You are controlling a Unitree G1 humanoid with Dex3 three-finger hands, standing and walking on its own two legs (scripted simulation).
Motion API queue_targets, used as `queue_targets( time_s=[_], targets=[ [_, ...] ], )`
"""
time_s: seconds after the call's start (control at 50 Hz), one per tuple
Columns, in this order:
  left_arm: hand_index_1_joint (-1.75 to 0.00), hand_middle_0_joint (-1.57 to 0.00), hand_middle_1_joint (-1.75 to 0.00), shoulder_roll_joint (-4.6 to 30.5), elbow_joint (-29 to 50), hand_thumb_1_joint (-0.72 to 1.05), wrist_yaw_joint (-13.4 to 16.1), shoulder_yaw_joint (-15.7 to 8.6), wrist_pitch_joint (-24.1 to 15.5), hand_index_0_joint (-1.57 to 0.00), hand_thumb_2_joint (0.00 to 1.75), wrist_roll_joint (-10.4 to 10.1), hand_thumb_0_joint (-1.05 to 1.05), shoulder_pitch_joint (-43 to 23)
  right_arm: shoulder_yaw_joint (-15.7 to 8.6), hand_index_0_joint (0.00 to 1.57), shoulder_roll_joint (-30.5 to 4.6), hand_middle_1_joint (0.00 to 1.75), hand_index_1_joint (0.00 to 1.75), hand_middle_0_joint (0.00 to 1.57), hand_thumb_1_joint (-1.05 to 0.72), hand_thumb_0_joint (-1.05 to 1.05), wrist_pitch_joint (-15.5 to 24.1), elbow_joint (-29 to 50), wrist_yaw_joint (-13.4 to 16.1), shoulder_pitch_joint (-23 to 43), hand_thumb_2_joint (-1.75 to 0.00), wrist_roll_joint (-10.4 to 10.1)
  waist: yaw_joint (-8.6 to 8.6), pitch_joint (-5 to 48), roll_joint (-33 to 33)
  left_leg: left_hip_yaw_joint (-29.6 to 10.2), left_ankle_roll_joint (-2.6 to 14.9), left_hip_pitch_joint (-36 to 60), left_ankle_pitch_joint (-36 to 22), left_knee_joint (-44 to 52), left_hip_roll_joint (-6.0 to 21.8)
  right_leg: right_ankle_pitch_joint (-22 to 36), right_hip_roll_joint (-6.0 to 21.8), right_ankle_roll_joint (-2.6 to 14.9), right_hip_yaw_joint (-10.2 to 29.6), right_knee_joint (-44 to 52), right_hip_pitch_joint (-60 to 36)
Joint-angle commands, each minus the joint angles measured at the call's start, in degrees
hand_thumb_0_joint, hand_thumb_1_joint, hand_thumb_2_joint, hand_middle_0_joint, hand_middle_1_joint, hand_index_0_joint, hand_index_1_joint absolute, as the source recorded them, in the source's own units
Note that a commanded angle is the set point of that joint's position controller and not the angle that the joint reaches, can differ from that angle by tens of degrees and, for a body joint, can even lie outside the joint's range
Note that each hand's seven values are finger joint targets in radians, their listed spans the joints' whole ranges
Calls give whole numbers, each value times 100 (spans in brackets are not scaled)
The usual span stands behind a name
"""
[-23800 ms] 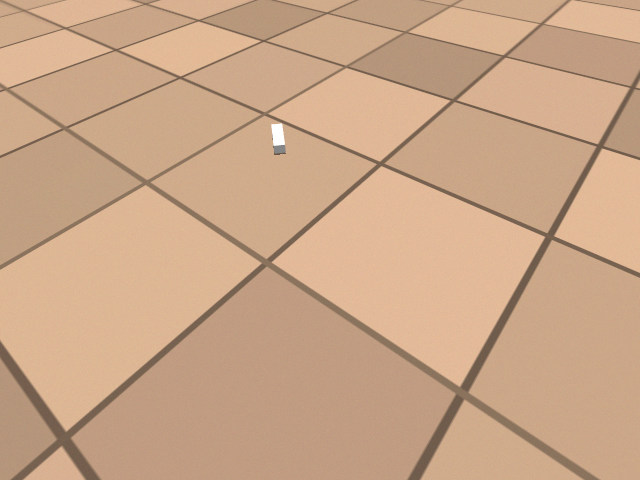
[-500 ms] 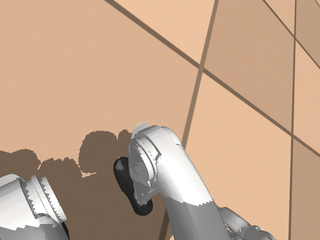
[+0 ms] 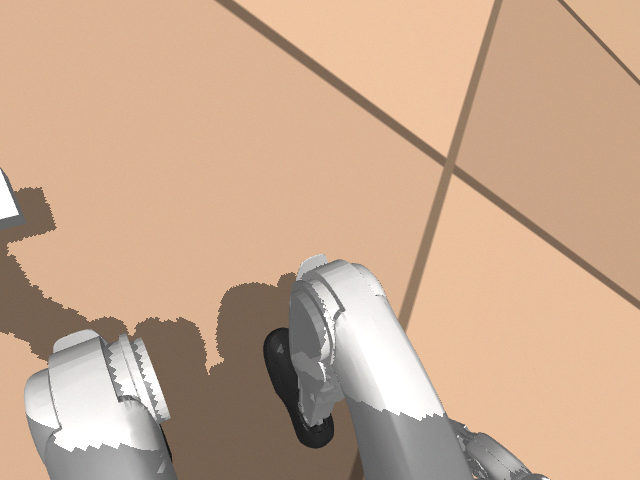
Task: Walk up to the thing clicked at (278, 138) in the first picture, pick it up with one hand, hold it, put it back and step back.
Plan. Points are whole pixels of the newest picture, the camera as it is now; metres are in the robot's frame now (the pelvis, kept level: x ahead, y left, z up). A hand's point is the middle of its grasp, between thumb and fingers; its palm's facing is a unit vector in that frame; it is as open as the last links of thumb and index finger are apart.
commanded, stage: settle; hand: left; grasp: from above
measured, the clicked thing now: out of the picture +0.47 +0.36 -0.24
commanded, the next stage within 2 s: lift in 0.42 s
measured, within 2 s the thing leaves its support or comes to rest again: neither
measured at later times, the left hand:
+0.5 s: hand out of the picture +0.45 +0.34 -0.14, palm faces -0.42 -0.08 -0.91, open 9.1 cm
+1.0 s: hand out of the picture +0.40 +0.35 -0.03, palm faces -0.45 -0.12 -0.89, open 9.2 cm
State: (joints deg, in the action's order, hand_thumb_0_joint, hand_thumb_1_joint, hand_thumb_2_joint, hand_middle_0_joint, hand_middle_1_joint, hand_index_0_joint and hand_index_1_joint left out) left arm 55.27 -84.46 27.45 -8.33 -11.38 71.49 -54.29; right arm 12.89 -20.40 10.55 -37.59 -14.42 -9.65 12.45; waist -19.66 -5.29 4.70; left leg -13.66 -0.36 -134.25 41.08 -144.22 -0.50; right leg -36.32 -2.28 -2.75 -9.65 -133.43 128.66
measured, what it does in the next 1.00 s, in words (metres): rises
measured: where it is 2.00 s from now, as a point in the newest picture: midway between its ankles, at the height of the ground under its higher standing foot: (237, 450)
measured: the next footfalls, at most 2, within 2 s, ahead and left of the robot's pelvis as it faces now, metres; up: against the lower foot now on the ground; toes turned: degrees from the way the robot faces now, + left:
none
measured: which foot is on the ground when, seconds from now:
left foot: down 0.00-1.00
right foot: down 0.00-1.00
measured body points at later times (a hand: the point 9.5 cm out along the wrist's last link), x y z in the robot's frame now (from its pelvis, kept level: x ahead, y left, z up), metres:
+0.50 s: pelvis -0.01 -0.01 +0.02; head +0.22 +0.10 +0.39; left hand +0.46 +0.34 -0.09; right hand +0.07 -0.27 -0.07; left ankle +0.06 +0.12 -0.28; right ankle +0.12 -0.12 -0.28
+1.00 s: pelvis -0.01 +0.00 +0.09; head +0.19 +0.08 +0.48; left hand +0.42 +0.35 +0.02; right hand +0.11 -0.27 -0.02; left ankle +0.06 +0.12 -0.28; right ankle +0.12 -0.12 -0.28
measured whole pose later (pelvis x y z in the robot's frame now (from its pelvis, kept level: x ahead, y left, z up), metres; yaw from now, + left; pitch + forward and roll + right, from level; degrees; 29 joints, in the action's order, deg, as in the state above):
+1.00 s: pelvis -0.01 +0.00 +0.09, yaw +8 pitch +35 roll -8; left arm 39.7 -56.9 5.2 -0.9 -8.7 62.1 -42.5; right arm 1.1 -17.1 -2.5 -36.5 -6.0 -11.6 2.2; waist -9.9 8.6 -2.2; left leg -5.3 0.9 -122.6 37.8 -124.7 -0.7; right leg -36.0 0.0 -2.4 -3.0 -119.6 119.2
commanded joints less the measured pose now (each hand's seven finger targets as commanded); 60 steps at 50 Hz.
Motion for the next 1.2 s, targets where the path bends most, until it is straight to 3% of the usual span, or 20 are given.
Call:
queue_targets(
  time_s=[0.0, 0.04, 0.06, 0.12, 0.14, 0.16, 0.2, 0.4, 0.48, 0.5, 0.52, 0.54, 0.56, 0.68, 0.74, 0.76, 0.8, 0.9, 1.02, 1.18],
  targets=[
    [-59, -99, -62, 910, 1039, 67, -137, 86, 69, -102, 60, -170, 0, -1483, -822, 20, -1772, 30, 30, 20, -90, 0, -117, -84, 97, -1231, -90, -163, -138, 3823, -3047, 644, 53, 2887, -1370, 1694, 137, 1296, -206, 500, -408, 1171, -1863],
    [-57, -101, -60, 669, 1218, 68, -325, 303, 72, -104, 60, -248, 0, -1643, -856, 20, -1714, 30, 30, 20, -90, 0, -161, -46, 112, -1181, -90, -259, -92, 3784, -2833, 638, 80, 2823, -1204, 1758, 123, 1157, -185, 507, -352, 1240, -1783],
    [-58, -101, -60, 771, 1203, 68, -392, 191, 63, -104, 59, -260, 0, -1617, -909, 20, -1742, 30, 30, 20, -91, 0, -193, -59, 149, -1215, -90, -272, -91, 3725, -2682, 643, 98, 2744, -1098, 1765, 103, 1051, -169, 508, -343, 1297, -1734],
    [-56, -104, -57, 745, 1535, 68, -557, 335, -32, -105, 60, -235, 0, -1815, -909, 20, -1619, 30, 30, 20, -91, 0, -299, -15, 225, -1188, -90, -358, 67, 4057, -2661, 686, 104, 2796, -1020, 1848, 82, 972, -163, 508, -257, 1280, -1888],
    [-55, -104, -55, 877, 1435, 67, -575, 213, -42, -105, 61, -180, 0, -1782, -938, 20, -1607, 30, 30, 20, -91, 0, -344, -49, 249, -1230, -90, -366, 79, 4096, -2614, 727, 109, 2753, -1053, 1810, 70, 974, -171, 516, -217, 1295, -1967],
    [-54, -103, -56, 569, 1536, 69, -632, 452, -72, -105, 57, -206, 0, -1883, -897, 20, -1496, 30, 30, 20, -91, 0, -367, 4, 247, -1194, -90, -397, 99, 4111, -2578, 748, 108, 2728, -1020, 1887, 30, 939, -153, 510, -203, 1311, -1971],
    [-52, -102, -54, 863, 1450, 67, -630, 272, -90, -104, 56, -154, 0, -1839, -933, 20, -1531, 30, 30, 20, -91, 0, -408, 8, 305, -1182, -90, -423, 154, 4059, -2546, 764, 114, 2735, -978, 1891, 11, 864, -134, 520, -167, 1329, -1915],
    [-51, -102, -52, 792, 1657, 65, -733, 238, -82, -103, 56, -49, 0, -2054, -1028, 20, -1370, 30, 30, 20, -91, 0, -619, 60, 496, -1168, -90, -483, 328, 4505, -2735, 928, 113, 3068, -1046, 2132, -67, 862, -69, 561, -86, 1437, -1841],
    [-56, -105, -59, 626, 1754, 69, -825, 320, -37, -108, 54, -150, 0, -2131, -1107, 20, -1288, 30, 30, 20, -94, 0, -692, 30, 566, -1218, -91, -513, 307, 4592, -2518, 1005, 154, 2999, -934, 2177, -71, 762, -74, 547, 13, 1583, -2005],
    [-48, -97, -51, 609, 1814, 62, -852, 309, -33, -100, 54, -201, 0, -2115, -1125, 20, -1311, 30, 30, 20, -89, 0, -700, 21, 598, -1249, -89, -522, 316, 4579, -2488, 1025, 158, 2934, -954, 2172, -87, 774, -54, 546, 5, 1615, -1993],
    [-53, -102, -56, 603, 1806, 64, -898, 312, -9, -105, 51, -244, 0, -2000, -1111, 20, -1233, 30, 30, 20, -93, 0, -719, 35, 604, -1258, -91, -535, 369, 4749, -2452, 1055, 175, 2961, -976, 2220, -91, 805, -63, 524, 56, 1642, -2190],
    [-46, -94, -48, 620, 1953, 58, -942, 305, -1, -97, 54, -289, 0, -2032, -1140, 20, -1250, 30, 30, 20, -89, 0, -740, 20, 619, -1255, -89, -564, 411, 4784, -2513, 1067, 173, 2973, -991, 2282, -99, 821, -45, 533, 54, 1654, -2173],
    [-53, -101, -56, 661, 2029, 64, -987, 277, 22, -104, 50, -291, 0, -1968, -1170, 20, -1216, 30, 30, 20, -93, 0, -765, 31, 628, -1282, -91, -584, 464, 4928, -2536, 1065, 165, 3121, -1063, 2362, -90, 879, -50, 535, 65, 1661, -2277],
    [-57, -106, -60, 488, 2684, 74, -1446, 259, 177, -109, 60, -644, 0, -1654, -1402, 20, -1202, 30, 30, 20, -92, 0, -915, 108, 723, -1377, -91, -724, 642, 5311, -2546, 1098, 142, 3752, -1519, 2623, -86, 1224, 8, 563, 151, 1895, -2475],
    [-55, -106, -58, 469, 3080, 74, -1597, 184, 195, -109, 60, -675, 0, -1371, -1504, 20, -1157, 30, 30, 20, -91, 0, -1040, 151, 793, -1385, -91, -809, 785, 5346, -2440, 1122, 145, 3805, -1595, 2783, -118, 1257, 52, 583, 227, 2028, -2575],
    [-57, -107, -59, 328, 3296, 76, -1665, 279, 187, -110, 63, -714, 0, -1377, -1519, 20, -1059, 30, 30, 20, -91, 0, -1065, 193, 799, -1328, -90, -834, 811, 5490, -2514, 1142, 159, 3882, -1519, 2906, -88, 1205, 38, 560, 258, 2068, -2636],
    [-57, -105, -60, 425, 3425, 74, -1751, 150, 205, -108, 62, -743, 0, -1183, -1597, 20, -1082, 30, 30, 20, -91, 0, -1129, 201, 840, -1374, -90, -906, 892, 5378, -2410, 1061, 162, 4008, -1400, 3137, -102, 1094, 65, 564, 277, 2199, -2574],
    [-58, -106, -60, -36, 3776, 73, -1992, 412, 235, -108, 65, -954, 0, -770, -1628, 20, -926, 30, 30, 20, -91, 0, -1219, 350, 922, -1229, -90, -997, 949, 5210, -2124, 1053, 236, 4065, -936, 3566, -60, 826, 33, 511, 349, 2571, -2836],
    [-60, -103, -63, -334, 4456, 72, -2223, 512, 263, -106, 65, -1247, 0, -272, -1698, 20, -870, 30, 30, 20, -91, 0, -1233, 444, 1068, -1105, -90, -1150, 1072, 5131, -2022, 840, 215, 4651, -781, 4315, 2, 838, 50, 455, 360, 2948, -3200],
    [-60, -104, -62, -347, 5344, 73, -2130, 378, 400, -107, 66, -1385, 0, 304, -1756, 20, -675, 30, 30, 20, -90, 0, -1228, 563, 1313, -825, -90, -1291, 1256, 5212, -1705, 980, 246, 5459, -709, 5077, -14, 800, 39, 396, 523, 3870, -4275]
  ],
)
